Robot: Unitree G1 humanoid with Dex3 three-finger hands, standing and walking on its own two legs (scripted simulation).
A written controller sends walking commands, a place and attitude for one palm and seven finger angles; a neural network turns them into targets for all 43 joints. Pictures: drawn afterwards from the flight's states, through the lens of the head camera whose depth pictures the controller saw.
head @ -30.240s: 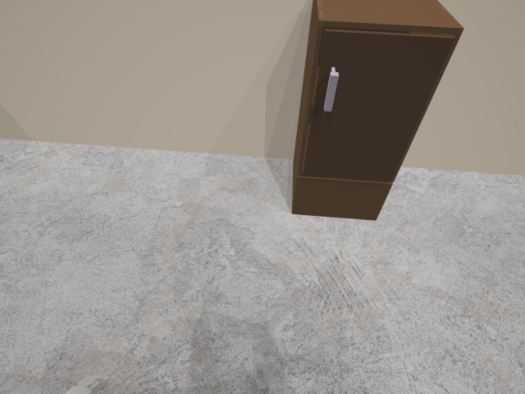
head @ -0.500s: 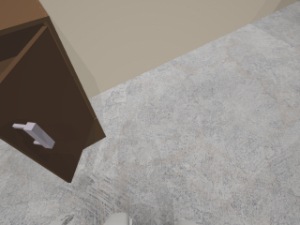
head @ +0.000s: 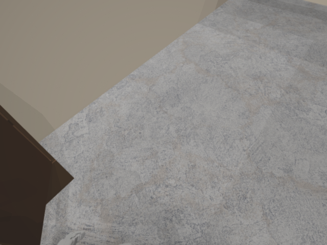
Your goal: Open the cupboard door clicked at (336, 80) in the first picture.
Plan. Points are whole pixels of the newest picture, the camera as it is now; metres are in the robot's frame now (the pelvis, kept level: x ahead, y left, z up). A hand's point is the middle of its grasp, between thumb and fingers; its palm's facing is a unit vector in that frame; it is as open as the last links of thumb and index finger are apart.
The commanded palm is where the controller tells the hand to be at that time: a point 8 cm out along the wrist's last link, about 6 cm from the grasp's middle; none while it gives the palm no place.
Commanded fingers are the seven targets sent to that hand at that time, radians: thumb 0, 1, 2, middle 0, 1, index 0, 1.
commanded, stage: walk to a spot facing it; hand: left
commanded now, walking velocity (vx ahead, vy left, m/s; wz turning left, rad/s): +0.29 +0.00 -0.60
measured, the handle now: out of the picture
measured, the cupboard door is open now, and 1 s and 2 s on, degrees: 49 49 49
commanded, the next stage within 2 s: turn to face it in 1.56 s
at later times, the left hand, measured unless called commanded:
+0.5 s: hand (105, 206) +0.24 +0.20 -0.15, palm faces -0.27 -0.95 -0.16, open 7.4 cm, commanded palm none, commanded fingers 0.00 0.90 0.90 -0.20 -0.30 -0.20 -0.30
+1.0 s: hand (172, 142) +0.46 +0.00 -0.14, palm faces -0.46 -0.86 -0.21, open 7.1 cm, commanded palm none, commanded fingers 0.00 0.90 0.90 -0.20 -0.30 -0.20 -0.30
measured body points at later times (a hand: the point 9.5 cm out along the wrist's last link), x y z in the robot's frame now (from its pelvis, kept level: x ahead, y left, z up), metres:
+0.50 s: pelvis +0.12 +0.01 +0.02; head +0.16 +0.03 +0.47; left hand +0.25 +0.25 -0.14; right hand +0.10 -0.24 -0.10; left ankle +0.13 +0.13 -0.72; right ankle +0.08 -0.13 -0.63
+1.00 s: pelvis +0.29 -0.13 +0.02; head +0.32 -0.15 +0.47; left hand +0.48 +0.04 -0.12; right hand +0.21 -0.35 -0.13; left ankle +0.43 -0.01 -0.66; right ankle +0.25 -0.18 -0.72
